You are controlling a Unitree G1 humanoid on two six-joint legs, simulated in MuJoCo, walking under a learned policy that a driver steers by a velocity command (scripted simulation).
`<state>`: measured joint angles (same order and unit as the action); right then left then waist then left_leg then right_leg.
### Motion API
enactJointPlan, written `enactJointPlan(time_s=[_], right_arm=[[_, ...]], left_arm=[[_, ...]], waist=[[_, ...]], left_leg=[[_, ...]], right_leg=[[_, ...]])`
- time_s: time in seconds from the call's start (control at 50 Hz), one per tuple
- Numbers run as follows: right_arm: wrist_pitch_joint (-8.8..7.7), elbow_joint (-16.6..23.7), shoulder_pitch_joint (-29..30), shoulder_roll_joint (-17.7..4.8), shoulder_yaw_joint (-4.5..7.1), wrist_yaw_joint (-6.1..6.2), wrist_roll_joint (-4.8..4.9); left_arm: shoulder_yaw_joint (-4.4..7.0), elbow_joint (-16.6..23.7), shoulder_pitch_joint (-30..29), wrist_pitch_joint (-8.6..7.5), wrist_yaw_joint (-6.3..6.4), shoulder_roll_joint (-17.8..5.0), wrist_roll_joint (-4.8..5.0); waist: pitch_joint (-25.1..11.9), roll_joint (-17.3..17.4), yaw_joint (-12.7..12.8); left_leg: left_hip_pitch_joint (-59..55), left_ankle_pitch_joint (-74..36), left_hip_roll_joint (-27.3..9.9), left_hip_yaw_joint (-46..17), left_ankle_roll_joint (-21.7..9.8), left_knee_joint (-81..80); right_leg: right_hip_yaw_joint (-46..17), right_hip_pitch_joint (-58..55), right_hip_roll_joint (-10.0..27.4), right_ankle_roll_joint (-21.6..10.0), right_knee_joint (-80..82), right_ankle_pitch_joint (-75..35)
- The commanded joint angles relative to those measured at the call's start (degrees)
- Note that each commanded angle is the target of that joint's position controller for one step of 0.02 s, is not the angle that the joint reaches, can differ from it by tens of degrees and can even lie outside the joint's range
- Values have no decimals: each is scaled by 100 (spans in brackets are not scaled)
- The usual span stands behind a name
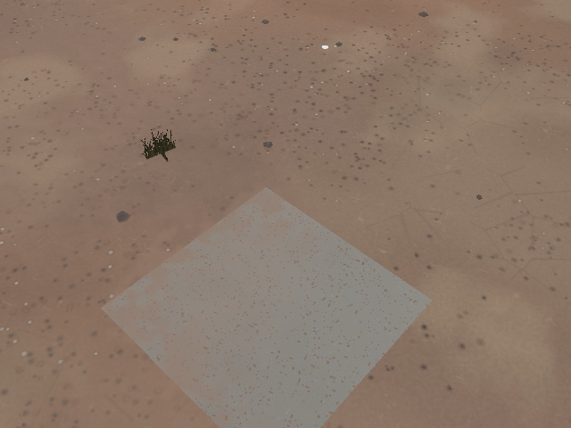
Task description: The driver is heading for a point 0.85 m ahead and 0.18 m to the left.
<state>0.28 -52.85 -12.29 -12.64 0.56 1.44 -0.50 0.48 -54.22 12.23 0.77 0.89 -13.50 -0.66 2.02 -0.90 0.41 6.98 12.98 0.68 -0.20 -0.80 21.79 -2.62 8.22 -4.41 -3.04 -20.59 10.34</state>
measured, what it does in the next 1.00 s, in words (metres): walks ahead: left foot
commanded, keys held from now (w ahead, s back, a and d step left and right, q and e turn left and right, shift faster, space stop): no key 0.20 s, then w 0.34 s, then w+q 0.46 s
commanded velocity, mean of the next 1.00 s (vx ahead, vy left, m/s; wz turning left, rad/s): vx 0.29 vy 0.00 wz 0.14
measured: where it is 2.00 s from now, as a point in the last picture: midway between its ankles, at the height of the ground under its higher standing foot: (244, 333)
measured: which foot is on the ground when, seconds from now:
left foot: down 0.00-0.50, up 0.52-0.96, down 0.98-1.00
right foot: down 0.00-0.98, up 1.00-1.00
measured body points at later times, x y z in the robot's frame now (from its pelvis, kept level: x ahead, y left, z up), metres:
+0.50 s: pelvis +0.04 -0.02 -0.01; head +0.04 -0.03 +0.44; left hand +0.08 +0.24 -0.14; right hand +0.01 -0.27 -0.16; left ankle -0.01 +0.11 -0.75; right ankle +0.04 -0.10 -0.74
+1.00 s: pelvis +0.28 -0.01 -0.04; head +0.32 +0.00 +0.41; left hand +0.16 +0.21 -0.18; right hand +0.49 -0.20 -0.16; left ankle +0.37 +0.04 -0.75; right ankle +0.07 -0.11 -0.69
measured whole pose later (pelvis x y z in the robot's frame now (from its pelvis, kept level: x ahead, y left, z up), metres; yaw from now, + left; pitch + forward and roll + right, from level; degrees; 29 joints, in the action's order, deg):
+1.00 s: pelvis +0.28 -0.01 -0.04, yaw +12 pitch +0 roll +1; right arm -2.6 -50.9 -2.6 -12.1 2.3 -1.8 -2.0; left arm 0.7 -62.0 25.5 -4.7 1.7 -10.2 -1.0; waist 4.0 -0.2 0.4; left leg 26.3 10.6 5.6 8.6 -11.0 34.9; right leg 10.2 0.3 1.1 -2.1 -48.2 26.3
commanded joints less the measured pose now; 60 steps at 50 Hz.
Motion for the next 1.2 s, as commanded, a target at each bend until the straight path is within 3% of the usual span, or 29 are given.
enactJointPlan(time_s=[0.02,0.2,0.26,0.3,0.32,0.34,0.36,0.42,0.48,0.5,0.52,0.54,0.56,0.58,0.6,0.62,0.7,0.76,0.82,0.86,0.92,0.94,0.96,0.98,1.0,1.02,1.06,1.12,1.2], right_arm=[[-57,9,-138,-653,120,28,-4],[-73,-457,-179,-555,47,40,-9],[-10,-553,-361,-772,136,22,-35],[33,-612,-653,-850,189,-2,-40],[27,-699,-865,-899,229,3,-39],[1,-745,-911,-917,269,10,-50],[-41,-738,-906,-889,284,0,-70],[-171,-677,-639,-922,333,-41,-46],[-187,-605,-344,-855,363,-78,-5],[-212,-547,-306,-736,338,-85,-38],[-264,-388,-147,-375,237,-123,-62],[-309,-145,-29,-211,197,-168,-61],[-316,-117,141,-610,280,-203,-178],[-347,-175,111,-518,273,-278,-128],[-379,-283,-77,-390,244,-331,-76],[-381,-325,-115,-393,260,-366,-97],[-256,-254,138,-283,254,-389,-109],[-232,90,883,-157,182,-393,-99],[-230,391,1500,-21,72,-423,-89],[-225,498,1555,-98,71,-415,-85],[-248,257,496,-416,208,-350,-111],[-266,35,-221,-567,296,-334,-117],[-288,-175,-945,-749,411,-306,-169],[-263,-213,-1376,-1205,571,-233,-205],[-193,-50,-1055,-1589,660,-240,-162],[-153,-66,-836,-1414,647,-218,-11],[-205,10,-246,-852,513,-185,-18],[-386,39,-170,-712,428,-136,29],[-445,8,-666,-970,483,-135,60]], left_arm=[[114,-45,95,-67,42,-543,8],[53,-609,221,-69,86,-487,15],[99,-655,302,-26,81,-600,-16],[95,-524,95,-23,22,-497,-84],[54,-451,0,-63,-18,-302,-113],[34,-384,-71,-118,-50,-237,-168],[67,-328,-130,-173,-76,-350,-160],[105,-263,-5,-324,-176,-364,-99],[130,-549,805,-392,-137,-190,-41],[178,-710,1282,-417,-92,-300,-58],[266,-811,1927,-476,-27,-670,-135],[402,-959,2503,-458,-36,-1234,-87],[355,-885,2051,-437,-17,-979,-106],[296,-662,1500,-487,-38,-755,-95],[265,-556,1206,-547,-39,-636,-79],[230,-516,1110,-609,-13,-548,-57],[129,-714,1601,-717,20,-281,-46],[73,-725,1677,-725,37,-205,-66],[48,-742,1689,-722,88,-256,-49],[64,-787,1753,-729,125,-393,-39],[148,-722,1564,-685,215,-657,-28],[187,-655,1445,-640,212,-750,-48],[219,-560,1281,-616,163,-809,-44],[189,-359,1245,-630,84,-566,-76],[156,30,1438,-660,-37,-180,25],[217,199,714,-728,-68,-574,-53],[243,331,435,-821,-84,-600,-16],[216,399,590,-498,-95,-370,-219],[220,818,-222,-315,-144,-379,-237]], waist=[[24,230,-40],[73,96,-27],[107,285,-75],[562,576,-222],[635,881,-274],[718,985,-269],[669,843,-253],[521,732,-23],[514,613,376],[427,276,522],[212,-853,764],[203,-1749,807],[648,-751,511],[776,-301,254],[727,-199,82],[631,-161,-8],[398,-266,13],[576,-310,101],[699,-365,177],[610,-412,118],[-71,-587,-410],[-468,-672,-691],[-792,-572,-1069],[-1202,217,-1135],[-1679,1341,-607],[-1117,381,-703],[-53,-332,-202],[-1,-226,193],[137,131,8]], left_leg=[[68,-567,-686,-672,-222,-468],[160,-376,-627,-674,-258,-531],[316,1973,-489,-822,-474,-564],[390,3248,-879,-1536,-825,-951],[243,3504,-1294,-2095,-1051,-1314],[276,3350,-1707,-2493,-1249,-1569],[254,3031,-1835,-2599,-1329,-1701],[284,2281,-1543,-1938,-1173,-1556],[1513,2074,-932,-1080,-915,-812],[2094,2035,-700,-833,-810,-178],[2725,1732,-164,-138,-588,1508],[3724,2010,352,340,-519,2894],[3869,1602,-68,-178,-609,3757],[3803,1000,-229,-391,-634,3943],[3601,558,-335,-438,-573,3923],[3479,242,-393,-402,-504,3879],[3619,-329,-305,-84,-318,4021],[3651,-697,-227,242,-239,3327],[3108,-998,-128,717,-281,2082],[2610,-949,39,962,-472,1564],[1431,-476,502,1151,-890,1439],[735,-353,570,1021,-1077,1301],[-258,-348,515,741,-1294,809],[-1325,381,-697,-885,-1692,611],[-2608,392,-2083,-4328,-2773,-201],[-2200,1024,-1902,-4034,-2567,-723],[-557,27,-1573,-2821,-2044,-1057],[489,-1531,-938,-1780,-1770,-1051],[562,-1896,-601,-1485,-1530,-1122]], right_leg=[[-680,83,698,-34,377,-455],[-665,74,744,0,431,-379],[-429,507,396,-164,-10,1657],[-254,1398,217,-224,-627,2292],[108,1648,113,-164,-1218,1824],[337,1739,272,-107,-1744,1293],[292,1874,415,-86,-2109,1318],[362,1625,529,-98,-1893,1446],[838,-364,137,-133,-464,645],[559,-1162,221,-153,-174,813],[-1191,-1751,1439,-318,774,2064],[-3403,-1844,2578,-896,1625,3547],[-3285,-1289,2670,-1022,1554,3608],[-2702,-934,2404,-882,1517,3113],[-2057,-825,2138,-714,1586,2301],[-1550,-858,1982,-599,1619,1533],[-119,-1146,1634,-378,1329,-1288],[447,-929,1507,-327,1329,-2256],[863,-765,1458,-269,1322,-2868],[1063,-981,1568,-222,1022,-4020],[1313,-1334,1727,-138,-619,-6269],[1288,-1245,1805,-163,-1585,-6175],[1362,-675,1704,-163,-2890,-5155],[1414,558,1260,-102,-4885,-1894],[637,2826,22,127,-6767,2069],[-114,3574,441,-1,-6727,1461],[-56,3183,906,18,-5669,645],[-24,2301,1087,322,-4805,722],[242,2737,1117,594,-3747,-22]])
